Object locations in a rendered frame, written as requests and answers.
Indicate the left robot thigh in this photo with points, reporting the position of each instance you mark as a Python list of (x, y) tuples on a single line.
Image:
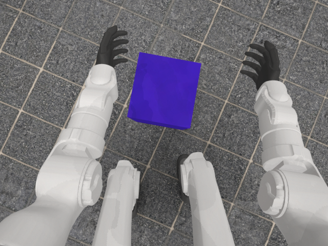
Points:
[(115, 219)]

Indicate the robot left hand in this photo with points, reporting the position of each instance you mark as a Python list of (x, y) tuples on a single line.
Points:
[(106, 53)]

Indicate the robot right upper arm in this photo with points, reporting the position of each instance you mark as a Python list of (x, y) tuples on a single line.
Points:
[(298, 204)]

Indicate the robot left forearm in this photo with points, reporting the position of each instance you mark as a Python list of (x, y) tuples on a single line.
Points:
[(84, 135)]

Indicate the robot left upper arm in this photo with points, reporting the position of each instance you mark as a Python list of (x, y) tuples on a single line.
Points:
[(66, 185)]

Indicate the carton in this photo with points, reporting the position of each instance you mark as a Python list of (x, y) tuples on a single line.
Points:
[(164, 91)]

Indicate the robot right forearm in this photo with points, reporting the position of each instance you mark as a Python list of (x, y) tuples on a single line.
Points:
[(281, 137)]

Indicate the robot right hand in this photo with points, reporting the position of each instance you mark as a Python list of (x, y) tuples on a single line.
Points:
[(269, 69)]

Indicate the robot right foot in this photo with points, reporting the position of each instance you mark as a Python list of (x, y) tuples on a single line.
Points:
[(180, 161)]

